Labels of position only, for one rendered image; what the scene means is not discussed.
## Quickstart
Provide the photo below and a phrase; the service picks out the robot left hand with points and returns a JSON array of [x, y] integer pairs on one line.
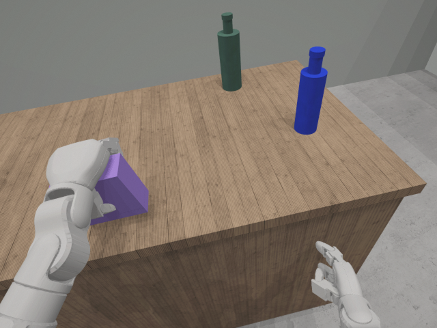
[[83, 163]]

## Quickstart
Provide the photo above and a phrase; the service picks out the robot right hand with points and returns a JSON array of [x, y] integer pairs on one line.
[[339, 281]]

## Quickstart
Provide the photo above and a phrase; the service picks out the table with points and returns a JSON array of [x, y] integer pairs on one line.
[[237, 199]]

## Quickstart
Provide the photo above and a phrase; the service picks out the robot right forearm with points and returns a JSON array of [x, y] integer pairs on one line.
[[356, 312]]

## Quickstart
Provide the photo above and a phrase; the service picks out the robot left forearm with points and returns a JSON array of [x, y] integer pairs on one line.
[[58, 253]]

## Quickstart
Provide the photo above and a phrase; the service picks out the sponge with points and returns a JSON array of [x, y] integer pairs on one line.
[[121, 187]]

